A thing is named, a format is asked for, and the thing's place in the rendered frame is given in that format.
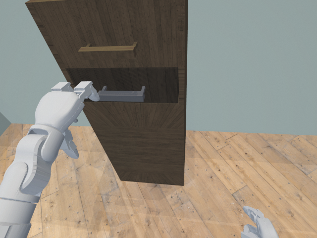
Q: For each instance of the robot left hand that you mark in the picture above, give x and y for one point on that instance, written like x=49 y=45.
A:
x=61 y=107

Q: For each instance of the handle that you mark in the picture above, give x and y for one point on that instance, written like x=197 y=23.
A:
x=107 y=53
x=122 y=96

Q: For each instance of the cabinet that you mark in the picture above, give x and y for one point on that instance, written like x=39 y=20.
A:
x=145 y=142

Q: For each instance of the drawer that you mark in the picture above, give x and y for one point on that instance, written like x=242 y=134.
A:
x=161 y=83

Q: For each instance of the robot right hand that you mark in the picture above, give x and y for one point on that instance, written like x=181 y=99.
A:
x=264 y=229

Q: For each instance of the robot left forearm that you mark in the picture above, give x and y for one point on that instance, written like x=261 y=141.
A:
x=25 y=179

